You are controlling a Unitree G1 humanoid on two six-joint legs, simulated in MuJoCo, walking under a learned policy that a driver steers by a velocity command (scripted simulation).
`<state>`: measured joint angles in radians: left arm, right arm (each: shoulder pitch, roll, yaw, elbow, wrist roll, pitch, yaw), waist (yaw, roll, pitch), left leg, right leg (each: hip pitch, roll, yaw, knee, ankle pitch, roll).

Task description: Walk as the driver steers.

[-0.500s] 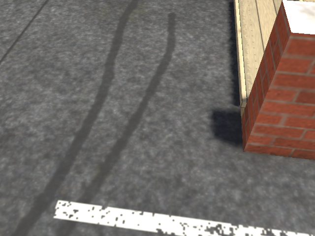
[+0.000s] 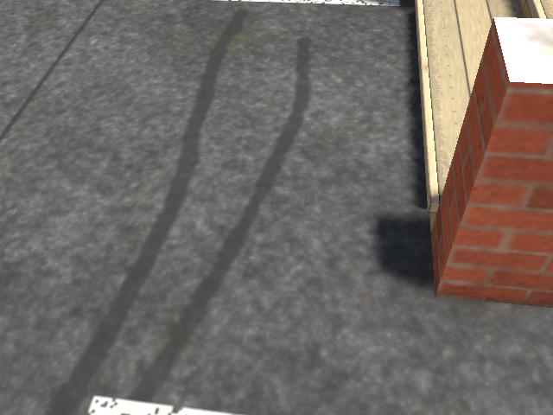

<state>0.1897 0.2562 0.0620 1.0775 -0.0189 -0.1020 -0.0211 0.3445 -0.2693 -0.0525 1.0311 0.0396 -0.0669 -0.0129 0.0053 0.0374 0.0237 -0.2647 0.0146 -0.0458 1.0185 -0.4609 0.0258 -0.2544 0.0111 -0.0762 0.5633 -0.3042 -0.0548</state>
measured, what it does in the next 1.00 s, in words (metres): walks ahead, turning left: left foot, then right foot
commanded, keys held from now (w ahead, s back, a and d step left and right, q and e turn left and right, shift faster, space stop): w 0.10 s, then w+q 0.76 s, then no key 0.14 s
